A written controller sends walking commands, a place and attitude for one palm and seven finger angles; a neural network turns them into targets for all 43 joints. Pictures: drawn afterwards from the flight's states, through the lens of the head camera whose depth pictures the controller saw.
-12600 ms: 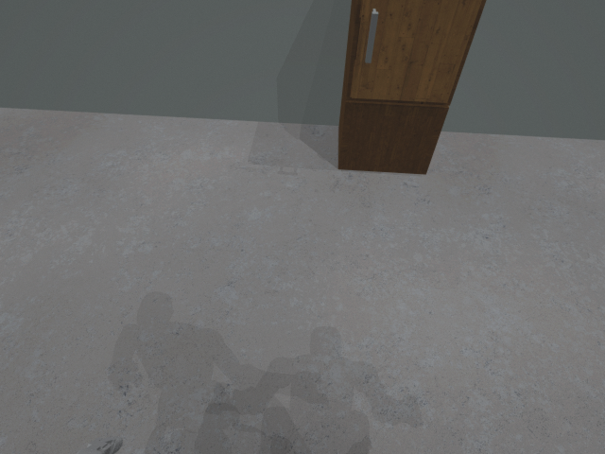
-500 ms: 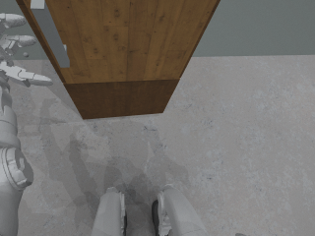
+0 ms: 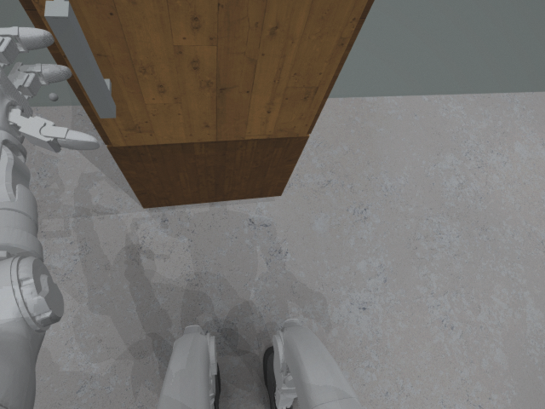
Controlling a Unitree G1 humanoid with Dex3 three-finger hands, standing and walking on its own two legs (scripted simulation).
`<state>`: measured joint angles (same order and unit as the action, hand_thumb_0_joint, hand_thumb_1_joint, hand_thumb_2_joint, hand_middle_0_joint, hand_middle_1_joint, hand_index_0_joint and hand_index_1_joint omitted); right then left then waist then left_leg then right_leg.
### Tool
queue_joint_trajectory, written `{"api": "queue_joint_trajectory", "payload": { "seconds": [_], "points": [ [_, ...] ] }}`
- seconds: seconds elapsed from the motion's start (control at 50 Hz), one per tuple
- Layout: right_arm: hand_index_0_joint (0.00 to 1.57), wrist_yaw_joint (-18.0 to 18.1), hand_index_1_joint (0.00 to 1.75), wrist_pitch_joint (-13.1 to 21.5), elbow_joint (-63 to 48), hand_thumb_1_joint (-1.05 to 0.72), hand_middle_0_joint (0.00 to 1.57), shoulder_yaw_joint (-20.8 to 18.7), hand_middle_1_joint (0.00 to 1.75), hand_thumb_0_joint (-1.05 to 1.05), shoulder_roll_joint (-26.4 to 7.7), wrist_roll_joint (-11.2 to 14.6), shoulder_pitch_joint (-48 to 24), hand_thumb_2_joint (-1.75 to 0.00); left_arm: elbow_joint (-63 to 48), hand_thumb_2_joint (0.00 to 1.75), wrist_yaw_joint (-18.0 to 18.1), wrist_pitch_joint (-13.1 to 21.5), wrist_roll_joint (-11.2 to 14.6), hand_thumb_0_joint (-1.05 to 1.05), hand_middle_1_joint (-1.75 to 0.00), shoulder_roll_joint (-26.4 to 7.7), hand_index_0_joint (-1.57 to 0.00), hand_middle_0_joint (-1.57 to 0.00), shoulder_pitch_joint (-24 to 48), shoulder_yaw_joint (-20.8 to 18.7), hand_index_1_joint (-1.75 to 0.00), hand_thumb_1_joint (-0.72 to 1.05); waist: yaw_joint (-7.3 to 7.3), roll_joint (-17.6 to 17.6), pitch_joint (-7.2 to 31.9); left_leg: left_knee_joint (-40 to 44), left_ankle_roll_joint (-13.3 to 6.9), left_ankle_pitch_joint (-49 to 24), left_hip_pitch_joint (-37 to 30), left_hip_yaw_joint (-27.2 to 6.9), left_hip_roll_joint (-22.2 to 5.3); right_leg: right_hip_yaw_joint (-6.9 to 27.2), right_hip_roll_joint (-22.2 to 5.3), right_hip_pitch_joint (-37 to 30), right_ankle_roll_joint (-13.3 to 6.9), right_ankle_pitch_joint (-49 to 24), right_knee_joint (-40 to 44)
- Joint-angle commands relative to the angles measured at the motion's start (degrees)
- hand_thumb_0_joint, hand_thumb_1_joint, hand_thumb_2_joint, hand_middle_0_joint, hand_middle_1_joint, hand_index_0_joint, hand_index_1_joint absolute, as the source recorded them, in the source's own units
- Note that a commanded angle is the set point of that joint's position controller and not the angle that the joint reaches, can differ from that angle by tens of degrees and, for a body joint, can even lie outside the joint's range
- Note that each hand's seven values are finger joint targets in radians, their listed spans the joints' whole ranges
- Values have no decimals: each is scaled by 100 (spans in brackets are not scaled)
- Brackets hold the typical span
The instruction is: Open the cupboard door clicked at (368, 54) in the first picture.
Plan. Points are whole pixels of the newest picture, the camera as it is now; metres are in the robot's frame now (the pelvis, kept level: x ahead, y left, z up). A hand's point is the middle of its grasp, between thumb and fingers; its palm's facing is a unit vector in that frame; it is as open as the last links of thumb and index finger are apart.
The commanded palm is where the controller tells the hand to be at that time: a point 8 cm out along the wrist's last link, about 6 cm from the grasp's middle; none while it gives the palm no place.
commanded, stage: slide the fingers in behind the handle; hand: left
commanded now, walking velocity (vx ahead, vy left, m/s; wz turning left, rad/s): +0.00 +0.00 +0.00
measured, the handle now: (88, 57) +0.58 +0.22 +0.05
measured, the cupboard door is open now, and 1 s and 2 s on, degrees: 0 0 0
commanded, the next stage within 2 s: close the thumb around the handle in 1.34 s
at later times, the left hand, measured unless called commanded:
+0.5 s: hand (85, 93) +0.53 +0.22 +0.04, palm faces +0.09 -1.00 -0.01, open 14.0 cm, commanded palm +0.51 +0.24 +0.04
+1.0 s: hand (110, 93) +0.53 +0.19 +0.04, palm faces +0.10 -1.00 +0.01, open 14.0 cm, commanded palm +0.51 +0.22 +0.04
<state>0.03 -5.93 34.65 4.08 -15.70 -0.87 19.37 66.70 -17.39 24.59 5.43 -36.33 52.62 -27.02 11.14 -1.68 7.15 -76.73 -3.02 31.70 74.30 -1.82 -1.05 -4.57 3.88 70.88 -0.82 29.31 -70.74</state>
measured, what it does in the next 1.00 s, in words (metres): stands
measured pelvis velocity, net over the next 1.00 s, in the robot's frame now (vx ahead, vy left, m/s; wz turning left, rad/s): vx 0.01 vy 0.00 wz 0.01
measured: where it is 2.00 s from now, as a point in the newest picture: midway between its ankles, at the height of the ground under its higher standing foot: (244, 405)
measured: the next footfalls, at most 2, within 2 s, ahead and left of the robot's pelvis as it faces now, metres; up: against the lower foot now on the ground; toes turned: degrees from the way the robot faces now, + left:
none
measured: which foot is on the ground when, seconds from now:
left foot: down 0.00-1.00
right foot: down 0.00-1.00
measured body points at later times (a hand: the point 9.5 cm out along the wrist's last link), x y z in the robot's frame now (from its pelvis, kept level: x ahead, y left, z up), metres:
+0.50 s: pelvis +0.00 +0.00 +0.00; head +0.18 +0.04 +0.41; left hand +0.52 +0.27 +0.04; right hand +0.02 -0.26 -0.10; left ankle +0.03 +0.08 -0.61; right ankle +0.03 -0.12 -0.61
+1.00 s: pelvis +0.01 +0.00 +0.00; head +0.18 +0.03 +0.42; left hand +0.52 +0.24 +0.04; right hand +0.02 -0.27 -0.11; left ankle +0.03 +0.08 -0.61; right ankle +0.03 -0.12 -0.61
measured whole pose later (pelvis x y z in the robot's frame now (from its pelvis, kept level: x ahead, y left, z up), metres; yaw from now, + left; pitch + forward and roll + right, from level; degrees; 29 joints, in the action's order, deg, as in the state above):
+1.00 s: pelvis +0.01 +0.00 +0.00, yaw +0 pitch +29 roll -5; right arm -1.8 -6.3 35.0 3.1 -14.5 -2.1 19.4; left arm 66.9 -7.6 27.1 3.4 -27.8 53.7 -22.7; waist 11.7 -2.0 7.9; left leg -76.1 -2.7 32.0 73.6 -1.6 -0.8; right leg -4.3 3.7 70.6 -1.2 30.0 -70.9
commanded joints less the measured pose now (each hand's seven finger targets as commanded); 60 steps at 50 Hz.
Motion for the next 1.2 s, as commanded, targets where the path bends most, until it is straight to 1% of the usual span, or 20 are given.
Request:
{"api": "queue_joint_trajectory", "payload": {
  "seconds": [0.0, 0.04, 0.1, 0.2, 0.26, 0.34, 0.36, 0.4, 0.46, 0.5, 0.6, 0.66, 0.7, 0.8, 0.88, 0.92, 0.94, 1.0, 1.12, 1.18],
  "points": [
    [20, 69, 30, 63, -168, -90, 20, -459, 30, 0, -1183, -46, 1066, -90, -1313, 30, 93, 408, 52, 0, -120, -1393, -30, -30, 2353, -101, -120, -50, 50, -1275, 3220, 858, 174, -2569, -3165, -532, -162, 163, -61, -761, -81, -1357, 672],
    [20, 64, 30, 58, -167, -90, 20, -445, 30, 0, -1180, -44, 1062, -90, -1155, 30, 148, 387, 23, 0, -120, -1437, -30, -30, 2332, -125, -120, -50, 78, -1082, 3113, 837, 150, -2438, -2952, -503, -152, 182, -52, -854, -70, -1333, 692],
    [20, 51, 30, 62, -187, -90, 20, -452, 30, 0, -1173, -62, 1072, -90, -1375, 30, 204, 432, 2, 0, -120, -1477, -30, -30, 2379, -168, -120, -50, 24, -1262, 3408, 798, 154, -2658, -3093, -475, -147, 211, -56, -953, -73, -1513, 644],
    [20, 15, 30, 34, -205, -90, 20, -466, 30, 0, -1151, -64, 1085, -90, -1390, 30, 248, 436, 12, 0, -120, -1387, -30, -30, 2160, -184, -120, -50, -33, -1243, 3419, 828, 182, -2859, -3181, -480, -154, 188, -48, -1049, -81, -1657, 634],
    [20, -5, 30, 26, -205, -90, 20, -479, 30, 0, -1097, -47, 1053, -90, -1337, 30, 279, 387, 25, 0, -120, -938, -30, -30, 2183, 133, -120, -50, 62, -1123, 3203, 874, 166, -2650, -3102, -465, -148, 186, -46, -994, -60, -1553, 719],
    [20, -5, 30, 39, -138, -90, 20, -485, 30, 0, -1111, -73, 1084, -90, -1322, 30, 409, 440, -2, 0, -120, -882, -30, -30, 2468, 170, -120, -50, 131, -1093, 3140, 884, 173, -2531, -3127, -526, -151, 165, -50, -822, -67, -1406, 709],
    [20, 4, 30, 40, -145, -90, 20, -503, 30, 0, -1134, -82, 1101, -90, -1380, 30, 463, 479, -18, 0, -120, -1075, -30, -30, 2426, -9, -120, -50, 75, -1065, 3269, 873, 178, -2567, -3144, -522, -152, 178, -56, -880, -72, -1433, 687],
    [20, -22, 30, 43, -111, -90, 20, -501, 30, 0, -1083, -104, 1107, -90, -1405, 30, 507, 548, -52, 0, -120, -757, -30, -30, 2497, 250, -120, -50, 124, -1250, 3307, 871, 220, -2820, -3388, -558, -158, 159, -54, -749, -84, -1522, 671],
    [20, -34, 30, 15, -124, -90, 20, -490, 30, 0, -1095, -108, 1112, -90, -1184, 30, 589, 512, -71, 0, -120, -887, -30, -30, 2378, 109, -120, -50, 124, -957, 3157, 846, 167, -2610, -3029, -482, -133, 182, -50, -950, -68, -1530, 685],
    [20, -51, 30, 0, -178, -90, 20, -474, 30, 0, -1068, -106, 1097, -90, -1188, 30, 612, 522, -105, 0, -120, -814, -30, -30, 2295, 170, -120, -50, 52, -1133, 3223, 853, 177, -2679, -3041, -438, -111, 206, -54, -1018, -78, -1609, 670],
    [20, -51, 30, -10, -208, -90, 20, -477, 30, 0, -1066, -103, 1099, -90, -1237, 30, 680, 558, -132, 0, -120, -899, -30, -30, 2425, 101, -120, -50, 96, -970, 3273, 810, 134, -2578, -2848, -398, -98, 252, -48, -1168, -60, -1680, 657],
    [20, -62, 30, 0, -168, -90, 20, -474, 30, 0, -1062, -102, 1093, -90, -1043, 30, 697, 524, -155, 0, -120, -735, -30, -30, 2489, 256, -120, -50, 180, -933, 3041, 816, 128, -2318, -2719, -401, -95, 239, -49, -1043, -54, -1482, 699],
    [20, -70, 30, 12, -162, -90, 20, -499, 30, 0, -1053, -119, 1112, -90, -1262, 30, 700, 583, -153, 0, -120, -562, -30, -30, 2628, 382, -120, -50, 168, -1169, 3302, 821, 156, -2514, -3026, -445, -100, 219, -57, -956, -70, -1535, 664],
    [20, -95, 30, 6, -80, -90, 20, -544, 30, 0, -1037, -127, 1146, -90, -1357, 30, 732, 586, -80, 0, -120, -245, -30, -30, 2703, 568, -120, -50, 223, -1139, 3410, 807, 173, -2704, -3237, -480, -111, 192, -49, -916, -70, -1657, 688],
    [20, -97, 30, 0, -79, -90, 20, -533, 30, 0, -1038, -147, 1155, -90, -1232, 30, 903, 591, -98, 0, -120, -482, -30, -30, 2544, 289, -120, -50, 140, -1018, 3306, 821, 167, -2674, -3072, -451, -94, 203, -49, -1040, -80, -1687, 674],
    [20, -115, 30, -3, -104, -90, 20, -516, 30, 0, -1008, -147, 1103, -90, -1170, 30, 978, 599, -182, 0, -120, -361, -30, -30, 2556, 414, -120, -50, 163, -1021, 3213, 831, 168, -2549, -2969, -418, -82, 207, -54, -1019, -70, -1615, 689],
    [20, -118, 30, -9, -126, -90, 20, -507, 30, 0, -1028, -164, 1107, -90, -1222, 30, 1038, 633, -221, 0, -120, -588, -30, -30, 2562, 254, -120, -50, 95, -1049, 3242, 837, 166, -2532, -2910, -414, -75, 222, -57, -1107, -78, -1609, 674],
    [20, -135, 30, -20, -148, -90, 20, -489, 30, 0, -1008, -169, 1112, -90, -1199, 30, 1087, 705, -319, 0, -120, -571, -30, -30, 2701, 340, -120, -50, 170, -1082, 3219, 815, 154, -2551, -2898, -403, -70, 242, -49, -1088, -69, -1658, 656],
    [20, -125, 30, -16, -164, -90, 20, -514, 30, 0, -1012, -136, 1076, -90, -1062, 30, 959, 685, -179, 0, -120, -352, -30, -30, 2513, 405, -120, -50, 199, -917, 3267, 796, 140, -2446, -2839, -388, -67, 253, -41, -1125, -55, -1641, 685],
    [20, -96, 30, -4, -158, -90, 20, -481, 30, 0, -1038, -134, 1092, -90, -1014, 30, 930, 652, -176, 0, -120, -649, -30, -30, 2600, 233, -120, -50, 185, -860, 3153, 793, 113, -2277, -2598, -368, -65, 282, -47, -1207, -62, -1574, 672]
  ]
}}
